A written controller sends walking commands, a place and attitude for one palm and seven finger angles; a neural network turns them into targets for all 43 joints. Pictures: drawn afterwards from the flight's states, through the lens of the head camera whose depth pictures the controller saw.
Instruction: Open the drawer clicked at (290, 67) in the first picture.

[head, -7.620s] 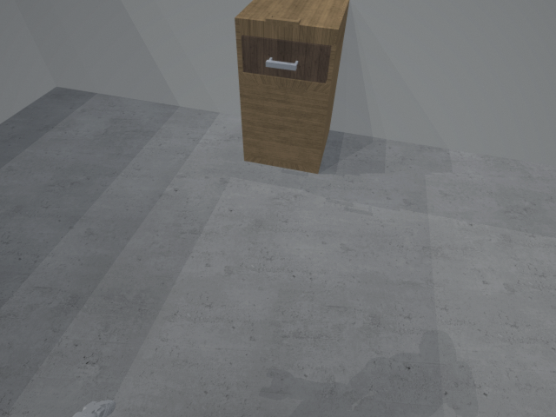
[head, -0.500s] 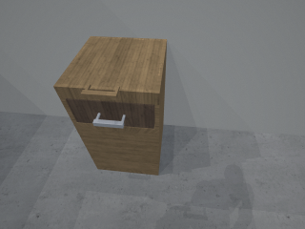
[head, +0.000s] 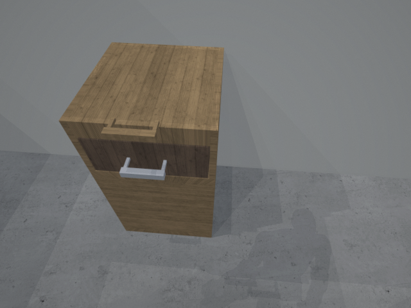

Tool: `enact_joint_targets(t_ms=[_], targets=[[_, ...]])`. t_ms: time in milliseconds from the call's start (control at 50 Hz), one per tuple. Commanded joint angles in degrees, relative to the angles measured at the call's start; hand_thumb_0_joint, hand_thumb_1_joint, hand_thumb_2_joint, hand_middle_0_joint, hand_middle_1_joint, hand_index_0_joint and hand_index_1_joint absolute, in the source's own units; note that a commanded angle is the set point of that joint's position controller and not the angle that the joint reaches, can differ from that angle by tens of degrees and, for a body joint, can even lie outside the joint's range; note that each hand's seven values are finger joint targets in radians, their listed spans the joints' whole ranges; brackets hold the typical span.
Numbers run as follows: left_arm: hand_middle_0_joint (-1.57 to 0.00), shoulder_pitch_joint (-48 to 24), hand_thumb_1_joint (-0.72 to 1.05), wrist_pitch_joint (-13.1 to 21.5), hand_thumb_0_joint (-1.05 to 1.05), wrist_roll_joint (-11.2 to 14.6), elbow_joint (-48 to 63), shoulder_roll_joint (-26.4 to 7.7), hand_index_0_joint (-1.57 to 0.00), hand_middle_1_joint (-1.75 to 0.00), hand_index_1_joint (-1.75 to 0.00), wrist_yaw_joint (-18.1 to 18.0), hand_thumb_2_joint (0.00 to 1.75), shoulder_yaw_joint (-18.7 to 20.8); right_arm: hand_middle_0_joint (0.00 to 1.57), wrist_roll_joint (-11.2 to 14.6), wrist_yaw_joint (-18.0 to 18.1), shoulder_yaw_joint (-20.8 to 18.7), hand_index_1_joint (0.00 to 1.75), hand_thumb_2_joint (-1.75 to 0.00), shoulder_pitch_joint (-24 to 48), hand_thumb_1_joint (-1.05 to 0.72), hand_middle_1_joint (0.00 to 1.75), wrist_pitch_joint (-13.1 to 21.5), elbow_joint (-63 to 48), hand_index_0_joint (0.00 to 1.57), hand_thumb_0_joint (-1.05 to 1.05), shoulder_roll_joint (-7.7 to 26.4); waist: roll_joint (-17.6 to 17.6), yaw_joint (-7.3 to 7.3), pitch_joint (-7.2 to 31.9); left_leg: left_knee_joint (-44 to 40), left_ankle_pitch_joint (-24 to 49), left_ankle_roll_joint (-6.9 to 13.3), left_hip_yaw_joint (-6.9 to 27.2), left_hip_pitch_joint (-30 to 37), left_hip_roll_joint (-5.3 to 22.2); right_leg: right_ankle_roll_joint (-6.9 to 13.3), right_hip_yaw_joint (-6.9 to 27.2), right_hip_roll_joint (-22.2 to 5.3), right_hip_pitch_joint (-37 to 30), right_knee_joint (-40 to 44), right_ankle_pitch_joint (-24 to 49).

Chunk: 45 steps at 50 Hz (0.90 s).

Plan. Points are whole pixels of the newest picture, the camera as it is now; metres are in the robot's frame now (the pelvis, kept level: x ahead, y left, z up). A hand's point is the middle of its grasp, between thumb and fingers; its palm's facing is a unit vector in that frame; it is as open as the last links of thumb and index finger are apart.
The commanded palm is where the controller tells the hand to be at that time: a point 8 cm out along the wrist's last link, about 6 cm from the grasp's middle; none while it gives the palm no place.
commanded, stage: come to a stop and stand still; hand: left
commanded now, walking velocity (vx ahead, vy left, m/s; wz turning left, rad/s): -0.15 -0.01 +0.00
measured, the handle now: (144, 167) +0.52 +0.22 -0.15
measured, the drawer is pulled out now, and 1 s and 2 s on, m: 0.00 0.00 0.00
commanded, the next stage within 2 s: look again from close up in 1.98 s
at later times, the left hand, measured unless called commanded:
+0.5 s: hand out of the picture +0.01 +0.15 -0.16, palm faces +0.04 -0.97 -0.24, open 7.2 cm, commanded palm none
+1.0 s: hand out of the picture -0.11 +0.10 -0.17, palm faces +0.07 -0.99 -0.12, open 7.4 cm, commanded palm none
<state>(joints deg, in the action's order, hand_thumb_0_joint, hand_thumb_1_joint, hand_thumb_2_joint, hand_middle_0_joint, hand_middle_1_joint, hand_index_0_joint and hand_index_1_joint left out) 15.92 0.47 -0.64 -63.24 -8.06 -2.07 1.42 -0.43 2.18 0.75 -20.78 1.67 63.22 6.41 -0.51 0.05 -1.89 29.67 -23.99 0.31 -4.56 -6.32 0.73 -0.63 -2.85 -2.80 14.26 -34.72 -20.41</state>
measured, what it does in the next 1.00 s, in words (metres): shifts its weight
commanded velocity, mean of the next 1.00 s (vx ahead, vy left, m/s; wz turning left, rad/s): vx -0.02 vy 0.00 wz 0.00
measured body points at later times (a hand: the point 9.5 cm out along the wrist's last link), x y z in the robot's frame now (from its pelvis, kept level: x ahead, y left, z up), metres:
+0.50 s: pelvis -0.03 -0.03 +0.01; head -0.01 -0.05 +0.46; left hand +0.01 +0.20 -0.14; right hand -0.01 -0.26 -0.16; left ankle -0.09 +0.11 -0.73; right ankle -0.03 -0.13 -0.73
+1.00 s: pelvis -0.08 -0.04 +0.01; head -0.07 -0.04 +0.46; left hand -0.12 +0.15 -0.15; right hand -0.14 -0.24 -0.15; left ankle -0.09 +0.11 -0.73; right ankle -0.03 -0.13 -0.73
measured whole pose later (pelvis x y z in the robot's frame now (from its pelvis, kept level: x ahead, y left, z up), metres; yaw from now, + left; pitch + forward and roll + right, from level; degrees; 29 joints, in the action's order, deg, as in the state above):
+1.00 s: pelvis -0.08 -0.04 +0.01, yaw +0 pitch -1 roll +0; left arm 20.3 -0.2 -0.6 -64.9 -5.2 -1.1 -0.2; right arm -1.0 1.6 0.8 -23.7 -0.1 65.8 5.3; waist 0.5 0.6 -1.4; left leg 24.4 -14.4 -2.2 -3.2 -8.7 3.7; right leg 2.8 -5.5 0.3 13.9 -24.4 -9.6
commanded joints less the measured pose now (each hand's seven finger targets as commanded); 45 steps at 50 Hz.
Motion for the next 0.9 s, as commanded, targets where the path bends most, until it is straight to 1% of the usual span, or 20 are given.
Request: enact_joint_targets(t_ms=[0, 40, 80, 100, 120, 140, 160, 180, 200, 220, 280, 360, 440, 520, 560, 620, 680, 740, 820, 880], targets=[[-0.2, 3.6, 0.9, 0.0, 0.0, 0.5, 2.6, -3.8, -0.2, -0.3, -0.3, -1.1, 0.9, 0.9, 0.2, 0.1, 1.5, -1.8, 0.3, -0.9, -7.2, -0.9, 0.3, 0.5, 0.5, 0.2, 0.0, 7.4, -7.4, 0.37, 1.1, -3.1, 71.0, 2.3, 4.8, 5.2, 9.6, 2.2, 0.3, -0.7, -0.7, -0.3, 17.6], [-0.2, 2.6, 0.9, -0.4, 0.0, 0.3, 3.7, -4.1, -0.2, -0.3, -0.3, -1.1, 0.9, 1.2, 0.2, 0.2, 1.5, -2.4, 0.3, -0.9, -5.6, -0.9, 0.3, 0.1, -0.4, 0.2, 0.0, 8.1, -8.4, 0.47, 0.9, -3.4, 76.3, 3.5, 5.6, 8.7, 11.0, 1.8, -0.3, 0.3, 2.6, 0.1, 6.7], [-0.2, 2.0, 0.9, -0.7, 0.0, 0.1, 4.2, -4.2, -0.2, -0.3, -0.3, -0.9, 0.9, 1.3, 0.2, 0.1, 1.5, -2.8, 0.3, -0.9, -4.1, -0.9, 0.3, -0.4, -1.0, 0.2, 0.0, 8.3, -7.7, 0.5, -0.2, -3.4, 74.8, 4.3, 5.5, 9.4, 11.5, 1.6, -0.8, 0.4, 3.7, 1.8, 4.2], [-0.2, 2.4, 0.9, -0.7, 0.0, 0.0, 4.1, -4.2, -0.2, -0.3, -0.3, -0.8, 0.9, 1.4, 0.2, 0.1, 1.5, -2.9, 0.3, -0.9, -3.1, -0.9, 0.3, -0.6, -1.3, 0.2, 0.0, 8.1, -5.9, 0.94, -0.7, -3.0, 70.2, 4.3, 5.3, 7.7, 11.1, 1.7, -0.6, 0.0, 2.4, 3.1, 7.5], [-0.2, 3.5, 0.9, -0.7, 0.0, 0.0, 3.9, -4.2, -0.2, -0.3, -0.3, -0.8, 0.9, 1.6, 0.2, 0.0, 1.5, -3.0, 0.3, -0.9, -2.2, -0.9, 0.3, -0.8, -1.8, 0.2, 0.0, 7.9, -4.2, 1.3, -0.5, -2.3, 64.6, 3.9, 4.8, 5.7, 10.2, 2.0, 0.4, -0.8, 0.2, 3.8, 14.8], [-0.2, 4.9, 0.9, -0.4, 0.0, -0.1, 3.5, -4.8, -0.2, -0.3, -0.3, -0.8, 0.9, 1.7, 0.2, -0.1, 1.5, -3.1, 0.3, -0.9, -1.6, -0.9, 0.3, -0.9, -2.4, 0.2, 0.0, 7.5, -1.2, 1.54, 0.9, -1.1, 55.9, 3.1, 3.9, 3.1, 8.7, 2.5, 2.4, -2.3, -2.8, 3.9, 26.8], [-0.2, 5.0, 0.9, -0.2, 0.0, -0.2, 3.5, -5.6, -0.2, -0.3, -0.3, -0.9, 0.9, 1.8, 0.2, -0.1, 1.4, -3.0, 0.3, -0.9, -1.9, -0.9, 0.3, -1.1, -2.8, 0.2, 0.0, 6.5, 1.2, 0.92, 1.4, -1.0, 46.4, 2.1, 3.0, -0.1, 7.0, 3.2, 4.2, -4.2, -5.3, 2.8, 37.0], [-0.2, 5.0, 0.9, -0.1, 0.0, -0.2, 3.5, -6.3, -0.2, -0.3, -0.3, -0.9, 0.9, 1.7, 0.2, -0.1, 1.3, -3.1, 0.3, -0.9, -1.8, -0.9, 0.3, -1.2, -2.9, 0.2, 0.0, 6.1, 3.2, 0.76, 1.9, -1.0, 38.1, 1.4, 2.5, -1.7, 5.9, 3.9, 5.3, -6.0, -6.4, 2.2, 43.3], [-0.2, 4.6, 0.9, -0.1, 0.0, -0.2, 3.6, -6.8, -0.2, -0.3, -0.3, -0.9, 0.9, 1.6, 0.2, -0.1, 1.2, -3.1, 0.3, -0.9, -1.7, -0.9, 0.3, -1.3, -2.9, 0.2, 0.0, 5.6, 4.4, 0.43, 2.6, -1.3, 32.9, 0.9, 2.1, -2.3, 5.3, 4.3, 5.7, -6.9, -6.7, 2.0, 46.0], [-0.2, 4.0, 0.9, -0.1, 0.0, -0.1, 3.8, -6.9, -0.2, -0.3, -0.3, -0.8, 0.9, 1.5, 0.2, 0.0, 1.0, -3.0, 0.3, -0.9, -2.0, -0.9, 0.3, -1.3, -2.8, 0.2, 0.0, 5.4, 5.2, 0.11, 3.7, -1.8, 30.2, 0.7, 2.1, -2.1, 5.0, 4.6, 5.7, -7.0, -6.7, 2.3, 45.5], [-0.2, 2.1, 0.9, 0.0, 0.0, 0.0, 4.5, -5.8, -0.2, -0.3, -0.3, -0.7, 0.9, 1.0, 0.2, -0.2, 0.8, -2.6, 0.3, -0.9, -1.5, -0.9, 0.3, -0.9, -2.0, 0.2, 0.0, 5.2, 2.9, -0.14, 4.7, -4.1, 31.9, 0.9, 3.1, 0.3, 5.9, 3.9, 4.8, -5.0, -5.4, 3.5, 36.9], [-0.2, 1.9, 0.9, 0.5, 0.0, 0.1, 3.9, -5.4, -0.2, -0.3, -0.3, -0.5, 0.9, 0.8, 0.2, -0.4, 0.9, -2.2, 0.3, -0.9, -0.6, -0.9, 0.3, -0.6, -1.3, 0.2, 0.0, 5.7, 0.7, 0.03, 4.5, -4.7, 34.3, 0.7, 3.0, 1.4, 6.3, 3.8, 4.5, -4.1, -6.0, 4.6, 36.0], [-0.2, 1.6, 0.9, 0.6, 0.0, 0.1, 3.0, -5.8, -0.2, -0.3, -0.3, -0.2, 0.9, 0.4, 0.2, -0.3, 0.7, -1.8, 0.3, -0.9, 0.4, -0.9, 0.3, -0.7, -0.6, 0.2, 0.0, 5.5, 1.0, 0.09, 2.4, -6.6, 25.6, 0.4, 2.9, -0.2, 6.0, 3.9, 5.0, -4.3, -6.1, 7.7, 31.9], [-0.2, 1.4, 0.9, 0.5, 0.0, 0.1, 2.3, -5.8, -0.2, -0.3, -0.3, 0.1, 0.9, 0.0, 0.2, -0.4, 0.4, -1.3, 0.3, -0.9, 0.8, -0.9, 0.3, -0.9, 0.0, 0.2, 0.0, 5.3, 1.2, 0.16, -1.8, -8.8, 16.5, 0.3, 3.0, -2.3, 5.5, 3.7, 5.5, -4.0, -4.2, 12.1, 22.1], [-0.2, 1.6, 0.9, 0.5, 0.0, 0.0, 1.9, -5.7, -0.2, -0.3, -0.3, 0.2, 0.9, -0.2, 0.2, -0.3, 0.2, -1.0, 0.3, -0.9, 0.2, -0.9, 0.3, -1.3, 0.3, 0.2, 0.0, 5.0, 2.1, -0.04, -4.0, -9.5, 11.9, 0.2, 3.1, -3.2, 5.1, 3.6, 6.0, -3.6, -2.3, 15.0, 14.3], [-0.2, 2.1, 0.9, 0.5, 0.0, 0.1, 1.7, -5.8, -0.2, -0.3, -0.3, 0.4, 0.9, -0.3, 0.2, -0.5, -0.1, -0.8, 0.3, -0.9, -0.6, -0.9, 0.3, -1.4, 0.8, 0.2, 0.0, 4.8, 1.9, 0.07, -6.0, -10.2, 9.0, 0.4, 3.0, -4.3, 4.5, 3.5, 6.9, -3.3, -0.6, 18.2, 4.8], [-0.2, 2.8, 0.9, 0.4, 0.0, 0.1, 1.7, -5.8, -0.2, -0.3, -0.3, 0.4, 0.9, -0.3, 0.2, -0.6, -0.3, -0.7, 0.3, -0.9, -2.0, -0.9, 0.3, -1.5, 1.0, 0.2, 0.0, 4.6, 2.1, 0.03, -6.1, -10.4, 7.0, 0.5, 2.9, -4.9, 4.0, 3.2, 7.0, -3.1, 0.4, 20.0, -0.9], [-0.2, 3.9, 0.9, 0.6, 0.0, 0.2, 1.7, -5.5, -0.2, -0.3, -0.3, 0.5, 0.9, -0.2, 0.2, -0.6, -0.4, -0.6, 0.3, -0.9, -3.6, -0.9, 0.3, -1.4, 1.1, 0.2, 0.0, 4.3, 1.8, -0.16, -4.3, -10.0, 7.0, 0.5, 2.9, -4.8, 3.7, 3.3, 7.4, -3.1, 0.0, 20.6, -2.2], [-0.2, 5.3, 0.9, 0.7, 0.0, 0.2, 1.2, -4.6, -0.2, -0.3, -0.3, 0.4, 0.9, -0.2, 0.2, -0.7, -0.4, -0.6, 0.3, -0.9, -5.4, -0.9, 0.3, -1.4, 1.4, 0.2, 0.0, 3.6, 2.0, -0.16, -4.0, -9.7, 6.0, 0.6, 3.0, -5.8, 3.5, 3.3, 7.3, -3.0, 0.7, 20.8, -3.8], [-0.2, 6.2, 0.9, 0.6, 0.0, 0.1, 1.0, -3.8, -0.2, -0.3, -0.3, 0.3, 0.9, -0.2, 0.2, -0.7, -0.3, -0.5, 0.3, -0.9, -6.9, -0.9, 0.3, -1.2, 1.7, 0.2, 0.0, 2.8, 0.5, -0.11, -4.5, -10.6, 4.8, 0.6, 3.5, -7.6, 3.7, 3.4, 6.6, -2.7, 0.7, 19.7, -3.0]])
